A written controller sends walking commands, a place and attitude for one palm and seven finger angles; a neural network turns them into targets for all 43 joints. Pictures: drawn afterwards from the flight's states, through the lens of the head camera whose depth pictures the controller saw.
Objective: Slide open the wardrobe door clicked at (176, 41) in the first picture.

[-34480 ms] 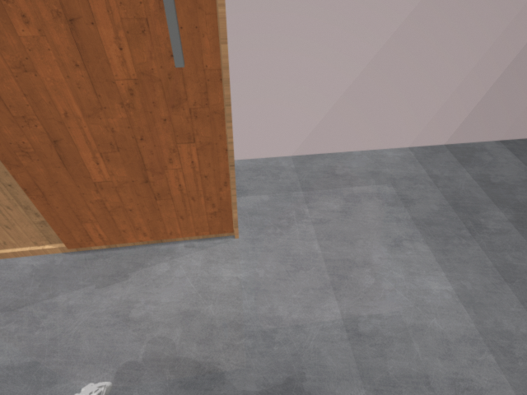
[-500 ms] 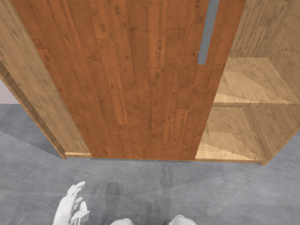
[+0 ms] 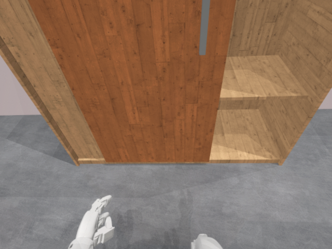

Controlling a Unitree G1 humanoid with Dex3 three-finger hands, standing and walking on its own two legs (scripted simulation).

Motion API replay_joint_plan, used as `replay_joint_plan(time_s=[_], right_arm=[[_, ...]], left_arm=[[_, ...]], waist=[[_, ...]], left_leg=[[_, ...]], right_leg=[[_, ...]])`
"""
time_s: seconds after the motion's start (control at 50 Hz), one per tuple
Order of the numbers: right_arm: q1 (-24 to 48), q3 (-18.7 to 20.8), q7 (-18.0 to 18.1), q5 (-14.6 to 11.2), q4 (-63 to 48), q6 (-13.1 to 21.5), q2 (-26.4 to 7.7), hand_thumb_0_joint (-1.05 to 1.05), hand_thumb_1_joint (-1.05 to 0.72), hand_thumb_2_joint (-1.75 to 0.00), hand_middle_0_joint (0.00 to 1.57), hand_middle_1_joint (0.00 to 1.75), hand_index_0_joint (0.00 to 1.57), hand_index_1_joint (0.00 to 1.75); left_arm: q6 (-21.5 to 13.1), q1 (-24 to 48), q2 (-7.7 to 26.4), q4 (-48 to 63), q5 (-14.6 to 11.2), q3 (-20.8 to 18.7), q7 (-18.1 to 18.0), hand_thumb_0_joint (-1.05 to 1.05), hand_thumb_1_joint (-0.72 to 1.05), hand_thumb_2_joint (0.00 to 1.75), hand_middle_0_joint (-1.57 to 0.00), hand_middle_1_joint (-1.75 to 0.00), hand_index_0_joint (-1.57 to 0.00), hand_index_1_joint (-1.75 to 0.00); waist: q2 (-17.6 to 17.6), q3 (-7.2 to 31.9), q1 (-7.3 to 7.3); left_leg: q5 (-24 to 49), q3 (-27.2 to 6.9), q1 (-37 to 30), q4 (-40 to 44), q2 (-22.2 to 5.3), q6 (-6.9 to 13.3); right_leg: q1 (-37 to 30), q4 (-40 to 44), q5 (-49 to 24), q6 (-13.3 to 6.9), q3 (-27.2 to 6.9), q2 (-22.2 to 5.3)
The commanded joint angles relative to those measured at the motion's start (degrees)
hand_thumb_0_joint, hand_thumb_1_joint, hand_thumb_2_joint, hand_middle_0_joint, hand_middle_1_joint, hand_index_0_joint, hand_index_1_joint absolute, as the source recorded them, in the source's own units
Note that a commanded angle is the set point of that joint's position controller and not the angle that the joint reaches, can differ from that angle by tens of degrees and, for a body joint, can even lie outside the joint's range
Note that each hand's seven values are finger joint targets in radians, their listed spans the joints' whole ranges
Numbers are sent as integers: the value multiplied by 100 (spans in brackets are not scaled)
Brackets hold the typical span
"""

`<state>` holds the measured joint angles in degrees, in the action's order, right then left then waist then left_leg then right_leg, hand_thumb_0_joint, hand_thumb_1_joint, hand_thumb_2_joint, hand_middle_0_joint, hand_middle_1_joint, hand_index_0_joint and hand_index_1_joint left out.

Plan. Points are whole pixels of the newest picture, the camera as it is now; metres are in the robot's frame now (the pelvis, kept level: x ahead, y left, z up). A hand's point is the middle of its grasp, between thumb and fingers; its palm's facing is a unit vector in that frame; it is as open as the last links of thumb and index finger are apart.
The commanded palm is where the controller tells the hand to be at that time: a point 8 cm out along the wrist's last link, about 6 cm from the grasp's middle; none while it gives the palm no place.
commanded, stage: stop stepping back and stand still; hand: right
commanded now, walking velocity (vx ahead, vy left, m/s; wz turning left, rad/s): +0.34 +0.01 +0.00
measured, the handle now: (204, 16) +0.79 -0.15 +0.24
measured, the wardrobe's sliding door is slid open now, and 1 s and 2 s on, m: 0.48 0.48 0.48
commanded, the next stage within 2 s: let the arm hang, fingers relaxed in 1.14 s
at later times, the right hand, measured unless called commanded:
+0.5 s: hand out of the picture +0.16 -0.27 +0.20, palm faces +0.44 +0.74 -0.51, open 7.4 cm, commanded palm +0.10 -0.31 +0.19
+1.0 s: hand out of the picture +0.20 -0.30 +0.18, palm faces +0.46 +0.78 -0.42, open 7.4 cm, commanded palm +0.14 -0.33 +0.19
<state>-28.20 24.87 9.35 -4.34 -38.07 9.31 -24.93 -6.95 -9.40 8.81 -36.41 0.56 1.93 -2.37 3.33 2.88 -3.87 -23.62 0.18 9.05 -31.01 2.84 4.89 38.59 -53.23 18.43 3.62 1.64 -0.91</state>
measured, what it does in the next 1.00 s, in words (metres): steps on the spot: right foot, then left foot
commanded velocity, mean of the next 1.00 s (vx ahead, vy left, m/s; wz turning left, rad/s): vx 0.10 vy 0.03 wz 0.00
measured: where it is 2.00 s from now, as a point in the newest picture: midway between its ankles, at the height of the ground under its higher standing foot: outside the picture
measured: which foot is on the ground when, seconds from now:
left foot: down 0.00-0.16, up 0.18-0.46, down 0.48-1.00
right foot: up 0.00-0.12, down 0.14-0.46, up 0.48-0.70, down 0.72-1.00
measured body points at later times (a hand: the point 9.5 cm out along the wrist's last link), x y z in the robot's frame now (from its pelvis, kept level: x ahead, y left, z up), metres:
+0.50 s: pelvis -0.05 -0.01 +0.00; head -0.06 -0.01 +0.45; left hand +0.09 +0.21 -0.09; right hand +0.13 -0.31 +0.22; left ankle -0.01 +0.09 -0.73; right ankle -0.03 -0.14 -0.70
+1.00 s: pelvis -0.01 -0.03 +0.01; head +0.00 -0.04 +0.46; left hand +0.17 +0.19 -0.07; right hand +0.17 -0.34 +0.20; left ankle -0.01 +0.09 -0.72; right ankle +0.00 -0.15 -0.72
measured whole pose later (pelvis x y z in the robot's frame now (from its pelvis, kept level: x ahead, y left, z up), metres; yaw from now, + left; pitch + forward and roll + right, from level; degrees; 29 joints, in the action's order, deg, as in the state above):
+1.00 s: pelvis -0.01 -0.03 +0.01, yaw +0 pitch +0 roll +1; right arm -28.7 23.1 9.8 -2.4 -26.6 11.5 -21.9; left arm -7.0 -10.2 10.6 -36.1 -0.5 1.1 -3.5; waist -0.9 0.0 -0.9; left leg -16.5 3.1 13.5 -30.2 -1.1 -0.7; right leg 16.1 -33.1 16.7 -0.3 3.9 -2.7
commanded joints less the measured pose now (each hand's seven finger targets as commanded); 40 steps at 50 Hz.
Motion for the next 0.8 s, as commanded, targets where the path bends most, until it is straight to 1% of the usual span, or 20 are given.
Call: replay_joint_plan(time_s=[0.0,0.04,0.08,0.1,0.12,0.14,0.18,0.26,0.32,0.4,0.42,0.44,0.46,0.48,0.5,0.58,0.66,0.7,0.72,0.78], right_arm=[[999,301,-28,47,222,86,-790,0,-90,-90,20,30,20,30],[780,179,99,103,756,14,-614,0,-90,-90,20,30,20,30],[817,108,145,141,647,44,-673,0,-90,-90,20,30,20,30],[795,15,121,95,486,77,-576,0,-90,-90,20,30,20,30],[960,80,134,84,189,156,-689,0,-90,-90,20,30,20,30],[1240,101,116,102,-61,250,-865,0,-90,-90,20,30,20,30],[1358,378,61,172,-635,446,-1271,0,-90,-90,20,30,20,30],[614,222,46,249,-1047,365,-871,0,-90,-90,20,30,20,30],[86,526,127,314,-549,335,-978,0,-90,-90,20,30,20,30],[-403,620,215,293,540,185,-814,0,-90,-90,20,30,20,30],[-272,598,204,303,530,160,-854,0,-90,-90,20,30,20,30],[-99,719,194,286,468,163,-1072,0,-90,-90,20,30,20,30],[323,800,176,189,290,277,-1196,0,-90,-90,20,30,20,30],[636,1007,148,173,130,471,-1418,0,-90,-90,20,30,20,30],[822,820,151,246,168,493,-1160,0,-90,-90,20,30,20,30],[436,425,111,208,217,416,-773,0,-90,-90,20,30,20,30],[585,413,170,238,-371,520,-853,0,-90,-90,20,30,20,30],[571,571,197,269,-747,589,-966,0,-90,-90,20,30,20,30],[445,608,202,306,-688,583,-955,0,-90,-90,20,30,20,30],[289,716,165,310,-316,579,-926,0,-90,-90,20,30,20,30]], left_arm=[[-61,422,920,786,-186,-439,-141,0,90,90,-20,-30,-20,-30],[-78,415,951,650,-165,-394,-273,0,90,90,-20,-30,-20,-30],[-100,264,1000,665,-105,-352,-386,0,90,90,-20,-30,-20,-30],[-175,186,1122,754,-126,-387,-425,0,90,90,-20,-30,-20,-30],[-158,273,1282,917,-128,-375,-424,0,90,90,-20,-30,-20,-30],[-141,336,1231,1047,-118,-337,-423,0,90,90,-20,-30,-20,-30],[-230,326,1033,888,-13,-271,-387,0,90,90,-20,-30,-20,-30],[-426,410,987,770,-48,-312,-157,0,90,90,-20,-30,-20,-30],[-360,377,1014,809,7,-361,-156,0,90,90,-20,-30,-20,-30],[-73,297,968,879,-24,-439,-250,0,90,90,-20,-30,-20,-30],[-20,263,906,889,-37,-455,-245,0,90,90,-20,-30,-20,-30],[-16,317,853,935,-76,-467,-240,0,90,90,-20,-30,-20,-30],[-106,400,954,873,-58,-451,-261,0,90,90,-20,-30,-20,-30],[-182,342,1000,694,64,-442,-235,0,90,90,-20,-30,-20,-30],[-194,341,899,571,49,-382,-180,0,90,90,-20,-30,-20,-30],[-175,407,947,591,-60,-413,-242,0,90,90,-20,-30,-20,-30],[-300,337,1047,660,-20,-470,-327,0,90,90,-20,-30,-20,-30],[-295,406,1236,875,-33,-527,-345,0,90,90,-20,-30,-20,-30],[-281,404,1178,940,-55,-495,-306,0,90,90,-20,-30,-20,-30],[-329,332,1010,869,-81,-411,-274,0,90,90,-20,-30,-20,-30]], waist=[[624,38,402],[24,-309,362],[-226,-178,453],[-739,-116,528],[-1847,-143,508],[-1741,-472,559],[-1062,-334,520],[-1907,-244,357],[-2186,-441,349],[-1019,-139,240],[31,-145,248],[1405,-103,258],[1322,-346,306],[760,-274,447],[498,151,473],[636,-88,403],[-431,-15,423],[-1795,-69,323],[-1949,-123,259],[-1668,-248,273]], left_leg=[[195,-1175,274,1500,-1387,309],[563,-1103,738,1295,-1577,386],[-141,-626,1031,779,-1208,195],[22,-294,1340,-213,-865,-40],[-371,248,2287,-1298,-264,-397],[-867,176,2672,-2079,-147,-483],[-473,-119,2662,-2828,-410,-439],[547,163,1550,-2322,-569,-493],[326,773,488,-1522,-290,-466],[-227,942,-858,121,-83,-273],[-668,-75,-840,839,-750,31],[-1551,-2522,-613,1892,-2064,625],[-709,-2956,-139,2141,-2517,808],[260,-2487,75,2004,-2418,854],[-302,-2306,83,1852,-2317,766],[-272,-851,1010,1618,-1768,318],[142,-468,881,798,-1417,-37],[321,130,1050,-343,-658,-469],[200,277,923,-634,-422,-565],[607,339,329,-184,-421,-556]], right_leg=[[-467,-145,-189,-161,9,-93],[-1540,1115,387,-340,149,-257],[-2613,2423,538,-446,479,-96],[-3120,3098,585,-673,-290,-569],[-3555,3584,556,-1014,-1922,-1627],[-3245,4162,703,-1308,-2976,-2257],[-3011,4316,569,-1253,-2767,-2166],[-2103,4457,1219,-962,-884,-1590],[-1172,4739,2145,-804,-410,-1442],[-651,3029,2476,-619,72,-978],[-316,1527,2062,-553,398,-610],[213,-127,1510,-428,454,-82],[241,-1097,1147,-372,33,-168],[69,-1335,774,-273,-99,-349],[-167,-1165,765,-269,-118,-342],[-1676,680,303,-358,214,-339],[-2708,2533,-73,-496,123,-171],[-2546,3379,-168,-880,-1396,-1203],[-2248,3703,-176,-925,-1571,-1374],[-1804,3534,-476,-772,-882,-1019]])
